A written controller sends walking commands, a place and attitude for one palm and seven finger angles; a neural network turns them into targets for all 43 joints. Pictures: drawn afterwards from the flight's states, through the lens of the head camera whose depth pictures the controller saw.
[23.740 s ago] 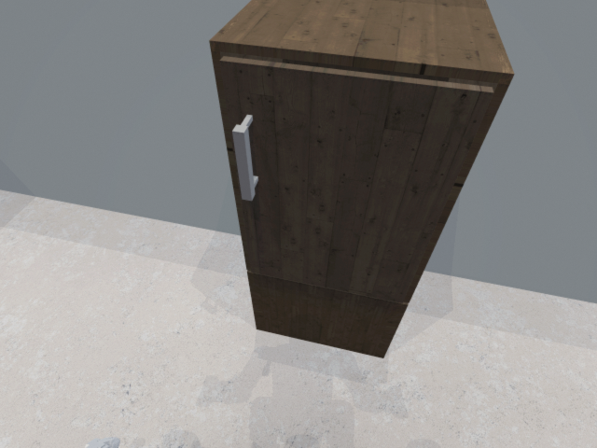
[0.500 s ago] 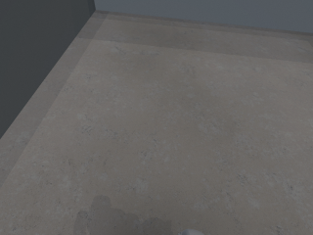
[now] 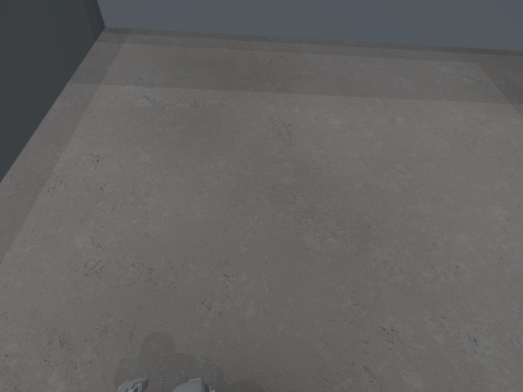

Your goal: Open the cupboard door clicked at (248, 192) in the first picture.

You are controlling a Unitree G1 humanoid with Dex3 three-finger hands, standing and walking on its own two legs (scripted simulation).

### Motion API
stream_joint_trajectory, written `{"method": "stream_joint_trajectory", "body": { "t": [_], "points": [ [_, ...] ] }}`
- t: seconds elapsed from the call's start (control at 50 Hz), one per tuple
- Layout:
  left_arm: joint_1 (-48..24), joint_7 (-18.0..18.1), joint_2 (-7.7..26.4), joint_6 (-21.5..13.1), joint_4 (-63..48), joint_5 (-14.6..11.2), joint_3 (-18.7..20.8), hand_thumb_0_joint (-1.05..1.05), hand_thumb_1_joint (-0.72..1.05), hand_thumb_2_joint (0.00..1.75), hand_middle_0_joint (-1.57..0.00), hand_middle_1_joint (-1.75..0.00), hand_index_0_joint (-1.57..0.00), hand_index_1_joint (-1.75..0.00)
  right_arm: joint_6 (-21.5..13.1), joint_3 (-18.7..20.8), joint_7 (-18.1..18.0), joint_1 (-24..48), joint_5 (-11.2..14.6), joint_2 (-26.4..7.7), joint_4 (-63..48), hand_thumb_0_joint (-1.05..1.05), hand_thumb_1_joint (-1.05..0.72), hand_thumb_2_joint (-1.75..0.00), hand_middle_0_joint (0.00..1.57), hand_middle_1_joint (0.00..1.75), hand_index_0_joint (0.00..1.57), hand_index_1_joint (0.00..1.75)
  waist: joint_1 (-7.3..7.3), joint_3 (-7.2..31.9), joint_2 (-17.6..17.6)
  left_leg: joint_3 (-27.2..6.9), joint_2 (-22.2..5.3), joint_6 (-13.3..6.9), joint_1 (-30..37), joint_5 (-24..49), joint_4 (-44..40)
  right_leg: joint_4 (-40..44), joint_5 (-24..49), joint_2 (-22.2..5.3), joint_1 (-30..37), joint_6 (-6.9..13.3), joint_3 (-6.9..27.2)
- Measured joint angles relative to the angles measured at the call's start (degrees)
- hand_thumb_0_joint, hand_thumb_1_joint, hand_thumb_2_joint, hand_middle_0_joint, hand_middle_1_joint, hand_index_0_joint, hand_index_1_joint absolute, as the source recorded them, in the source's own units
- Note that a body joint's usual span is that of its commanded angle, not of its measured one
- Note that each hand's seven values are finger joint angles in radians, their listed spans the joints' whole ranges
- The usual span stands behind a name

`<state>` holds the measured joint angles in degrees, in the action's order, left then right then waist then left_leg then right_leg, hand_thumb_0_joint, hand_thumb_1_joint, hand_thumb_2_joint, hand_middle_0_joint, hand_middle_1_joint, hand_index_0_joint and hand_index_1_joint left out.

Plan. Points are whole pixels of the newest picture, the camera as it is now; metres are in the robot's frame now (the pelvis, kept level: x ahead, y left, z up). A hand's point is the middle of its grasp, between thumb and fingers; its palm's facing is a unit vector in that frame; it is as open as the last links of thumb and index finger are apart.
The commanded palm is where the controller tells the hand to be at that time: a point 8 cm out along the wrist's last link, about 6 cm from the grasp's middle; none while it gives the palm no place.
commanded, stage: turn to face it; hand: left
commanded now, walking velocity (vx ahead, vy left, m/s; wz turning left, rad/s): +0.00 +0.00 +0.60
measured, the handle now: out of the picture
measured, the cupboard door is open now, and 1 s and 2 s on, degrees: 40 40 40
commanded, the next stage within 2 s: none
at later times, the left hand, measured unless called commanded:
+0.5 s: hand out of the picture +0.09 +0.17 -0.15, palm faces +0.31 -0.91 -0.28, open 7.4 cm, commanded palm none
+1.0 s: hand out of the picture +0.08 +0.17 -0.16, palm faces +0.58 -0.75 -0.31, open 7.4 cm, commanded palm none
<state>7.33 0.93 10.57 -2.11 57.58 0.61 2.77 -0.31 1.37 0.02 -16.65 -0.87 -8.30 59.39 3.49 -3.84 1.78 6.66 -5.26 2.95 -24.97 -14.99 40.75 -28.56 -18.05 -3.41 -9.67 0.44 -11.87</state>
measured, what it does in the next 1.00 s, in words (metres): walks ahead, turning left: left foot, then right foot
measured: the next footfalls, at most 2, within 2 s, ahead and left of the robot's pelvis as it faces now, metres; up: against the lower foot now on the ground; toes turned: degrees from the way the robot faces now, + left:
left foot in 0.04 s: +0.13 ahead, +0.12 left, +0.00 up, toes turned +9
right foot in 0.34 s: +0.12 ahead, -0.15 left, +0.00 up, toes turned +8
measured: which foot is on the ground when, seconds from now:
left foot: up 0.00-0.02, down 0.04-0.34, up 0.36-0.66, down 0.68-0.96, up 0.98-1.00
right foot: down 0.00-0.04, up 0.06-0.32, down 0.34-0.66, up 0.68-0.94, down 0.96-1.00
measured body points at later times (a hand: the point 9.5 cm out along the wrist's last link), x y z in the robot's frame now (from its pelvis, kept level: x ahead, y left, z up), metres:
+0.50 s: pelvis +0.08 -0.05 +0.00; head +0.12 -0.05 +0.45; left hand +0.07 +0.22 -0.13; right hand +0.25 -0.29 -0.14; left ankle +0.04 +0.08 -0.66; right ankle +0.08 -0.16 -0.73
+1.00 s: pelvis +0.13 -0.07 -0.01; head +0.18 -0.05 +0.43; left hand +0.05 +0.21 -0.13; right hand +0.36 -0.21 -0.16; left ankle +0.05 +0.07 -0.72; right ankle +0.22 -0.16 -0.74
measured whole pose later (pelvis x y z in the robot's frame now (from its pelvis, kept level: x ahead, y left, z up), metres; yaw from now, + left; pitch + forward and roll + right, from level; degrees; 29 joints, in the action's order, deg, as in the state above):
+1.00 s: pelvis +0.13 -0.07 -0.01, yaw +37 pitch +1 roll +1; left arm 10.1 0.6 13.5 0.5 48.2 1.4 3.1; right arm 3.9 3.8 0.9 -8.2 -0.9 -13.6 51.1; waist 0.2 -5.4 -1.5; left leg -4.6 0.6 2.0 -23.9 -24.7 45.0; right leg -37.6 -17.6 -3.7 -20.1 -1.5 -3.1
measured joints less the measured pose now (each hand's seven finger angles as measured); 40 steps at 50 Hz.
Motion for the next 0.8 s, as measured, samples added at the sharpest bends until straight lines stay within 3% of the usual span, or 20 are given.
{"method": "stream_joint_trajectory", "body": {
  "t": [0.02, 0.04, 0.08, 0.14, 0.18, 0.26, 0.32, 0.34, 0.4, 0.44, 0.48, 0.62, 0.66, 0.68, 0.7, 0.74, 0.8],
  "points": [
    [0.2, 0.0, -0.1, 0.3, -0.1, -0.1, -0.1, -0.01, 0.94, 0.90, -0.20, -0.30, -0.20, -0.30, -0.1, -0.1, 0.3, 0.2, -0.1, 0.1, -0.4, 0.00, -0.91, -0.90, 0.20, 0.30, 0.20, 0.30, -0.24, 0.1, -0.2, 0.2, 0.2, -0.3, 1.0, 4.3, -3.5, -1.7, -1.7, -0.2, 0.3, -0.5, -0.6],
    [0.8, -0.1, -0.4, 0.7, -0.4, -0.2, -0.1, -0.01, 0.94, 0.90, -0.20, -0.30, -0.20, -0.30, -0.2, -0.1, 0.3, 0.1, -0.4, -0.2, -0.9, 0.01, -0.92, -0.90, 0.20, 0.30, 0.20, 0.30, -0.53, 0.6, -0.9, -0.3, 0.3, -2.3, 1.8, 6.4, -5.1, -4.4, -3.7, -0.2, -0.1, -1.0, -1.2],
    [1.3, 0.2, 0.1, 2.0, -0.6, -0.4, 0.0, -0.01, 0.94, 0.90, -0.20, -0.30, -0.20, -0.30, 0.2, 0.2, -0.2, 1.1, -0.9, -0.1, -1.1, 0.01, -0.93, -0.90, 0.20, 0.30, 0.20, 0.30, -0.39, 1.2, -0.2, -0.8, 1.5, -4.9, 0.7, 1.1, -2.2, -13.5, -12.0, -0.6, -3.4, -2.2, 1.2],
    [0.7, 0.2, 0.9, 3.5, -0.6, -0.3, 0.4, 0.00, 0.93, 0.90, -0.20, -0.30, -0.20, -0.30, 0.1, 0.2, -0.8, 2.6, -1.1, 0.0, -2.3, 0.01, -0.93, -0.90, 0.20, 0.30, 0.20, 0.30, -0.49, 1.0, 0.2, -2.0, 2.9, -4.6, 0.4, 0.1, -2.4, -27.6, -15.2, 0.7, -10.0, -3.3, 6.4],
    [0.1, 0.1, 1.1, 3.8, -1.0, -0.3, 0.7, 0.00, 0.92, 0.90, -0.20, -0.30, -0.20, -0.29, 0.0, 0.3, -1.0, 3.2, -1.0, -0.4, -3.1, 0.01, -0.93, -0.90, 0.20, 0.30, 0.20, 0.30, -0.87, 0.7, -0.3, -3.1, 3.4, -4.5, 1.2, 1.1, -4.5, -30.6, -13.5, 1.2, -12.7, -3.9, 8.2],
    [-0.3, 0.0, 1.1, 4.1, -2.8, -0.3, 0.8, 0.01, 0.92, 0.90, -0.20, -0.30, -0.19, -0.29, 0.8, 0.9, -0.9, 4.2, -1.0, -2.1, -4.2, 0.01, -0.92, -0.90, 0.20, 0.30, 0.21, 0.30, -1.35, 0.4, -2.1, -5.8, 3.9, -3.7, 2.7, 3.0, -8.3, -22.9, -10.9, 1.5, -13.2, -4.1, 9.7],
    [0.4, -0.2, 1.2, 3.5, -4.3, -0.2, 0.8, 0.01, 0.92, 0.90, -0.20, -0.30, -0.19, -0.29, 2.0, 1.8, -0.5, 4.7, -0.7, -3.7, -4.9, 0.00, -0.91, -0.90, 0.20, 0.30, 0.21, 0.30, -1.51, 0.7, -3.4, -8.4, 4.2, -2.3, 2.7, 3.0, -8.2, -10.4, -5.0, 1.8, -9.4, -3.8, 9.5],
    [1.1, -0.1, 1.6, 3.0, -5.1, 0.0, 0.8, 0.01, 0.91, 0.90, -0.20, -0.30, -0.19, -0.29, 2.5, 2.1, -0.3, 4.5, -0.4, -4.0, -5.3, 0.00, -0.91, -0.90, 0.20, 0.30, 0.21, 0.30, -1.78, 1.2, -2.9, -8.7, 4.8, -2.0, 2.0, 1.9, -6.9, -5.2, -2.1, 1.1, -7.8, -2.7, 9.6],
    [2.3, 0.2, 1.4, 2.7, -5.7, 0.7, 0.5, 0.01, 0.91, 0.90, -0.20, -0.30, -0.20, -0.29, 4.0, 3.4, 0.4, 5.7, -0.2, -5.9, -5.2, 0.01, -0.91, -0.90, 0.20, 0.30, 0.21, 0.30, -2.35, 0.8, -2.9, -8.1, 5.6, -1.2, -2.3, -10.2, 8.0, -6.2, -0.6, -0.2, -6.7, -0.5, 7.1],
    [3.5, 0.4, 1.2, 2.6, -5.6, 0.7, 0.3, 0.01, 0.91, 0.90, -0.20, -0.30, -0.20, -0.29, 4.6, 3.9, 0.7, 6.7, -0.3, -6.9, -5.2, 0.01, -0.91, -0.90, 0.20, 0.30, 0.20, 0.30, -2.58, 0.5, -2.6, -6.5, 5.2, -0.4, -4.6, -11.1, 18.0, -4.6, -1.3, -1.1, -4.8, -0.2, 5.6],
    [4.7, 0.5, 1.3, 2.5, -5.3, 0.8, 0.1, 0.01, 0.91, 0.90, -0.20, -0.30, -0.20, -0.29, 4.8, 4.0, 1.0, 7.8, -0.1, -7.4, -5.6, 0.01, -0.91, -0.90, 0.20, 0.30, 0.20, 0.30, -2.59, 0.1, -1.7, -4.9, 4.6, 0.3, -5.0, -10.7, 21.1, -2.4, -0.9, -2.1, -3.0, -0.2, 4.3],
    [7.4, 0.0, 2.0, 2.0, -4.4, 0.9, -0.4, 0.01, 0.91, 0.90, -0.20, -0.30, -0.20, -0.30, 4.0, 2.7, 1.5, 12.2, 0.3, -7.4, -7.9, 0.01, -0.92, -0.90, 0.19, 0.30, 0.20, 0.30, -3.80, -2.4, 1.2, -0.4, 4.2, 0.1, 2.4, -8.7, 2.1, -2.4, -2.6, -5.2, -0.6, -1.1, -0.6],
    [8.3, -0.2, 2.4, 2.2, -4.2, 0.5, -0.3, 0.01, 0.91, 0.90, -0.20, -0.30, -0.20, -0.30, 3.3, 2.2, 1.6, 12.9, 0.1, -7.5, -9.0, 0.01, -0.91, -0.90, 0.19, 0.30, 0.20, 0.30, -3.92, -2.6, 1.4, 0.8, 4.6, -1.0, 5.9, -1.7, -5.9, -6.7, -4.9, -6.2, -1.8, -1.7, -1.9],
    [9.0, -0.4, 2.4, 2.5, -4.3, 0.3, -0.2, 0.01, 0.91, 0.90, -0.20, -0.30, -0.20, -0.30, 2.7, 2.0, 1.7, 12.9, 0.0, -8.0, -9.9, 0.01, -0.91, -0.90, 0.19, 0.30, 0.20, 0.30, -3.84, -2.0, 0.2, -0.1, 3.9, -3.0, 7.0, 3.5, -8.5, -11.7, -6.2, -5.9, -4.0, -2.5, -2.0],
    [8.5, -0.4, 3.0, 3.3, -4.2, 0.2, -0.1, 0.01, 0.91, 0.90, -0.20, -0.30, -0.20, -0.30, 2.1, 2.1, 1.6, 13.2, -0.1, -7.6, -10.2, 0.01, -0.91, -0.90, 0.20, 0.30, 0.20, 0.30, -3.73, -2.3, 0.6, -0.7, 4.2, -4.1, 6.0, 2.4, -6.6, -18.3, -9.6, -6.0, -6.8, -3.4, 0.1],
    [7.1, 0.0, 4.0, 4.9, -4.0, 0.3, 0.4, 0.01, 0.91, 0.90, -0.20, -0.30, -0.20, -0.30, 1.7, 1.7, 1.2, 12.9, -0.1, -6.7, -10.5, 0.00, -0.91, -0.90, 0.20, 0.30, 0.20, 0.30, -4.10, -2.8, 1.3, -1.9, 4.7, -4.4, 5.1, -1.6, -3.9, -29.0, -13.4, -4.7, -11.9, -4.5, 5.1],
    [4.6, -0.1, 4.4, 5.7, -4.5, 0.3, 1.0, 0.01, 0.91, 0.90, -0.20, -0.30, -0.20, -0.30, 1.9, 1.3, 0.6, 11.5, -0.4, -5.7, -10.2, 0.00, -0.91, -0.90, 0.20, 0.30, 0.20, 0.30, -4.27, -2.6, 0.6, -4.7, 4.8, -3.2, 5.5, -1.6, -5.6, -33.8, -10.7, -2.8, -16.5, -5.2, 8.7]
  ]
}}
